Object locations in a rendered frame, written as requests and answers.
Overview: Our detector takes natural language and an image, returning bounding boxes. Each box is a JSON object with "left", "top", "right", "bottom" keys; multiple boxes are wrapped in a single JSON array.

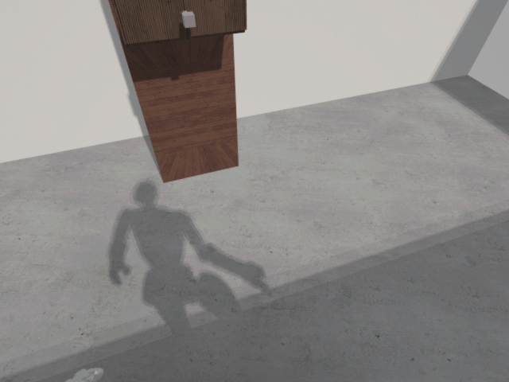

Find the handle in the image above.
[{"left": 181, "top": 10, "right": 196, "bottom": 28}]

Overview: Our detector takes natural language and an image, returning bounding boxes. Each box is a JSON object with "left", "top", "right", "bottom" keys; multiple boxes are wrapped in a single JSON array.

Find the drawer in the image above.
[{"left": 111, "top": 0, "right": 247, "bottom": 47}]

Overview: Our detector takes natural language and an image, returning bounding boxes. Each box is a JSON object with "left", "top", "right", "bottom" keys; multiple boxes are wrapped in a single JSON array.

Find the cabinet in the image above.
[{"left": 108, "top": 0, "right": 239, "bottom": 183}]

